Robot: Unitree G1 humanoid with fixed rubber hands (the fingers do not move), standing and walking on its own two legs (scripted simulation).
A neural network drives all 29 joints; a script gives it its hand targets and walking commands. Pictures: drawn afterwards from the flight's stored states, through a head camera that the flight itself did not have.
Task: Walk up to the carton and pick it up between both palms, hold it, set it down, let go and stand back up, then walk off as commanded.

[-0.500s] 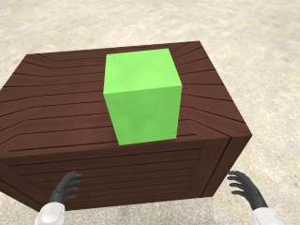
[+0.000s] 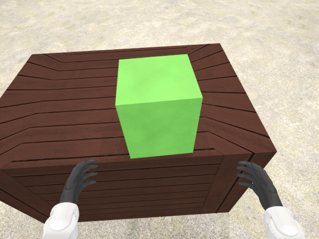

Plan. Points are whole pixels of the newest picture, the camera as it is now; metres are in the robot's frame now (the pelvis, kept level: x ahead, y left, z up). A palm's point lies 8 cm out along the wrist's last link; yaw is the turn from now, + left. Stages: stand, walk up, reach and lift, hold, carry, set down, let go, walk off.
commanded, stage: reach and lift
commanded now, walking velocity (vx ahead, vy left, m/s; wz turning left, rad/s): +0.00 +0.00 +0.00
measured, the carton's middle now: (157, 108) +0.49 +0.05 +0.03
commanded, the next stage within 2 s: none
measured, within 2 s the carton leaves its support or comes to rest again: neither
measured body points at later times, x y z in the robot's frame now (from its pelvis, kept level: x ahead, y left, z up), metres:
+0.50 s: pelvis +0.01 +0.01 +0.00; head +0.03 +0.00 +0.45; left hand +0.24 +0.24 +0.05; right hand +0.25 -0.20 +0.05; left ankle +0.01 +0.14 -0.74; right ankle +0.02 -0.10 -0.74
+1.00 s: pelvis +0.02 +0.01 +0.00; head +0.03 -0.01 +0.45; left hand +0.32 +0.23 +0.12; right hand +0.35 -0.18 +0.10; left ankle +0.01 +0.14 -0.74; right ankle +0.02 -0.10 -0.74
